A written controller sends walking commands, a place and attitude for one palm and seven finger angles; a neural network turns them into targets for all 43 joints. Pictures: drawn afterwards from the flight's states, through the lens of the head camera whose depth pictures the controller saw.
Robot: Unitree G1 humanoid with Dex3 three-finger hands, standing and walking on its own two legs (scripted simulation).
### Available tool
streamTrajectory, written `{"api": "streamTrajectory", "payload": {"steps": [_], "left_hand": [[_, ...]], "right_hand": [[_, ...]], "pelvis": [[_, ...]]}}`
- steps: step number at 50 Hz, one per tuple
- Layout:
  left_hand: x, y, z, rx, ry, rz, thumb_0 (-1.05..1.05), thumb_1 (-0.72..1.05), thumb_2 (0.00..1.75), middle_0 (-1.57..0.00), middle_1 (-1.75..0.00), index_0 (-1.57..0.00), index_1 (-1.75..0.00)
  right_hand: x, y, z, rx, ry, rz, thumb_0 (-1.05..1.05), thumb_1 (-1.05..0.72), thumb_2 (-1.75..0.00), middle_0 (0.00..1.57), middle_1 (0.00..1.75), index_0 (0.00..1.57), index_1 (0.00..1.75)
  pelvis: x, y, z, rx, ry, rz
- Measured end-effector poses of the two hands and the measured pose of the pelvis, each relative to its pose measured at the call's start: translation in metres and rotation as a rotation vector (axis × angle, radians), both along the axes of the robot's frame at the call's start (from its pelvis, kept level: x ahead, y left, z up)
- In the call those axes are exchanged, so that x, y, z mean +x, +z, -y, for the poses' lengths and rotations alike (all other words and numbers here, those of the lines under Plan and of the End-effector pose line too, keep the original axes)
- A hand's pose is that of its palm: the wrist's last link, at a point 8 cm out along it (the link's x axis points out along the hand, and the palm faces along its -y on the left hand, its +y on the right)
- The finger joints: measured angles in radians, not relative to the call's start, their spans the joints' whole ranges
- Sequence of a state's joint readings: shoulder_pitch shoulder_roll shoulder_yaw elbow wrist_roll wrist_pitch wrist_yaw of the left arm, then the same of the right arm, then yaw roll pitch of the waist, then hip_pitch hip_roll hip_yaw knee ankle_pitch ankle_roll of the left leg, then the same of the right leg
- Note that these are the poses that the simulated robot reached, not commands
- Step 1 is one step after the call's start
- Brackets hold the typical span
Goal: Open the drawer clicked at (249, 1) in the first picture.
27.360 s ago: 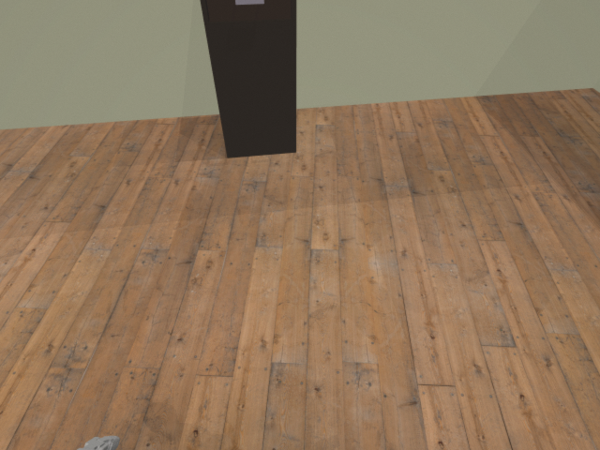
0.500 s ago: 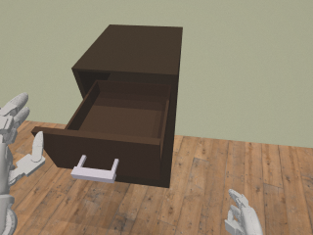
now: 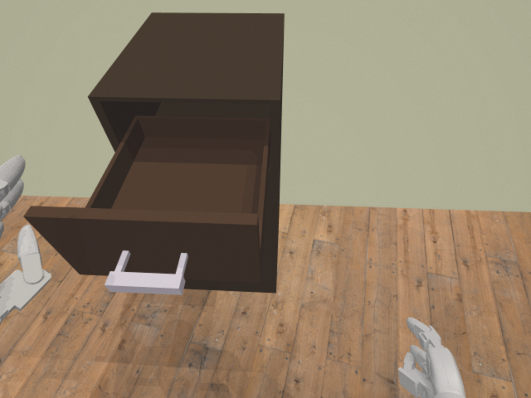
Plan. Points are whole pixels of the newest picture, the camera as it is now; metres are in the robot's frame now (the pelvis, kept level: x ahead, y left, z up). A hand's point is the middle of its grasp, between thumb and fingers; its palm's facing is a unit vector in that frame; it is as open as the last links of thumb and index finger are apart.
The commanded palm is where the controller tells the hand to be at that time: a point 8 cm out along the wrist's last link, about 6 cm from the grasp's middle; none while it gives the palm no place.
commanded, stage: step back with the hand held close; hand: left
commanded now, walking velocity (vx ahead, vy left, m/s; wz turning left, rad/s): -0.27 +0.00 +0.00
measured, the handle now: (150, 270) +0.30 +0.21 +0.02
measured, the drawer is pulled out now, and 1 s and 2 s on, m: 0.29 0.29 0.29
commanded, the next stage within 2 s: stop stepping back and stand still in 0.80 s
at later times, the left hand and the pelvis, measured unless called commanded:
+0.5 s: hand out of the picture +0.12 +0.22 +0.21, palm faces +0.48 -0.79 -0.37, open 7.5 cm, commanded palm +0.05 +0.27 +0.21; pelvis -0.08 -0.01 -0.02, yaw -1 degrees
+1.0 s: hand out of the picture +0.00 +0.22 +0.20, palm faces +0.43 -0.77 -0.47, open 7.5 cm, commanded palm -0.07 +0.26 +0.21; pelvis -0.19 -0.02 -0.01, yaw +2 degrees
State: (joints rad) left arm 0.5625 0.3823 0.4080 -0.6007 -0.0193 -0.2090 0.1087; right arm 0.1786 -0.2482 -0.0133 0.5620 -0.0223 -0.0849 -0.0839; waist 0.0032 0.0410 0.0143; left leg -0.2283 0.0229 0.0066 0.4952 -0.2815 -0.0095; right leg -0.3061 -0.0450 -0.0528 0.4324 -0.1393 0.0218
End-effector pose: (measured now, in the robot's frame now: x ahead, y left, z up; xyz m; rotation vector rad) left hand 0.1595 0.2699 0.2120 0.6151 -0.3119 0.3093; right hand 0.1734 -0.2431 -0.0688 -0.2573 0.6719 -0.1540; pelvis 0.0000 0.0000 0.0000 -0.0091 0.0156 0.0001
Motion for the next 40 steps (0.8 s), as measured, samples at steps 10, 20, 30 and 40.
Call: {"api": "streamTrajectory", "payload": {"steps": [10, 20, 30, 40], "left_hand": [[-0.034, -0.008, -0.009, 0.018, 0.015, 0.047, 0.02, 0.88, 0.90, -0.21, -0.30, -0.21, -0.30], [-0.073, -0.004, 0.007, -0.023, 0.032, 0.229, 0.02, 0.88, 0.90, -0.21, -0.30, -0.21, -0.30], [-0.104, 0.003, 0.006, -0.012, 0.012, 0.229, 0.01, 0.88, 0.90, -0.21, -0.30, -0.21, -0.30], [-0.150, 0.003, 0.021, -0.034, 0.025, 0.121, 0.01, 0.88, 0.90, -0.21, -0.30, -0.21, -0.30]], "right_hand": [[-0.048, -0.007, -0.003, -0.032, -0.033, -0.029, 0.01, -0.90, -0.90, 0.20, 0.30, 0.20, 0.30], [-0.090, -0.019, -0.002, -0.017, 0.001, -0.008, 0.01, -0.90, -0.90, 0.20, 0.30, 0.20, 0.30], [-0.141, -0.017, 0.009, -0.018, -0.057, 0.000, 0.01, -0.90, -0.90, 0.20, 0.30, 0.20, 0.30], [-0.173, -0.013, 0.019, 0.018, 0.002, -0.095, 0.01, -0.90, -0.90, 0.20, 0.30, 0.20, 0.30]], "pelvis": [[-0.032, -0.011, -0.004, 0.012, 0.000, 0.000], [-0.063, -0.023, 0.010, 0.015, -0.003, 0.023], [-0.100, -0.020, 0.013, -0.024, 0.010, 0.031], [-0.141, -0.002, 0.027, 0.041, 0.011, 0.004]]}}
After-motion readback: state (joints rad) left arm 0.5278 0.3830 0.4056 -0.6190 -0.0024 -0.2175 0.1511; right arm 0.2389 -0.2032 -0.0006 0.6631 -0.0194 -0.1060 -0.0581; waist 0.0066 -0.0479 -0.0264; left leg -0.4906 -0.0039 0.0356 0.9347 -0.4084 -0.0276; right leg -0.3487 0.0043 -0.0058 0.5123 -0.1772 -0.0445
